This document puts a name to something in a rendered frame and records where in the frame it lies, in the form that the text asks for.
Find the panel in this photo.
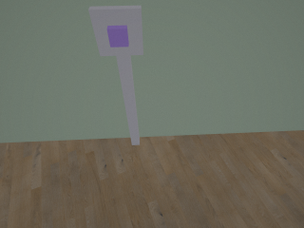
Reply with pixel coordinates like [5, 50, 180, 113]
[88, 5, 143, 145]

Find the button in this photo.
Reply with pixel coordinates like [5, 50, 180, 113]
[106, 25, 129, 48]

